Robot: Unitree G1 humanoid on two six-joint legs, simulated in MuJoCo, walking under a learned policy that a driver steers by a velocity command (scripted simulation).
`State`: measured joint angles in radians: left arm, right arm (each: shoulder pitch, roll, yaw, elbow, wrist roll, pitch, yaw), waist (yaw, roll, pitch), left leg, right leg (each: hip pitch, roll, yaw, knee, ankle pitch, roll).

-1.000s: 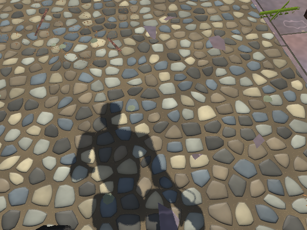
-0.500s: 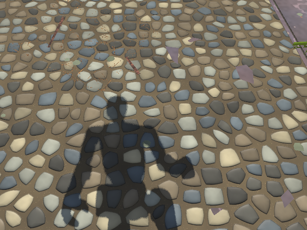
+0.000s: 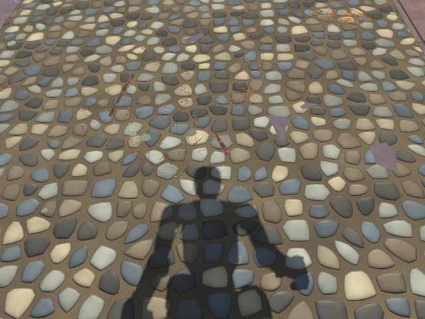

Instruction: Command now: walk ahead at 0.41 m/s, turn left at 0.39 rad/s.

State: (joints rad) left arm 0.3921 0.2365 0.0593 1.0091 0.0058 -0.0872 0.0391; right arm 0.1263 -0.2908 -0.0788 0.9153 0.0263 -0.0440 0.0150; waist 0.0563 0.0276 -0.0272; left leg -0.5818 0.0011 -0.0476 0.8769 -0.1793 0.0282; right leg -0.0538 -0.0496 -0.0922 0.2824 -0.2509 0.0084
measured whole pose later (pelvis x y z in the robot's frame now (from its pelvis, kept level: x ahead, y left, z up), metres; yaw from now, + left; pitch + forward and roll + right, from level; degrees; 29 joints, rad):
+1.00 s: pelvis +0.51 +0.15 +0.00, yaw +28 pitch +1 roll -1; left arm 0.31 0.25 0.06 0.90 0.01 -0.10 -0.02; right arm 0.16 -0.29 -0.06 0.75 0.00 -0.06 -0.01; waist 0.06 0.04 0.04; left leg -0.62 0.08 -0.05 0.84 -0.19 0.00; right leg -0.14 0.05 -0.03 0.28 -0.16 -0.04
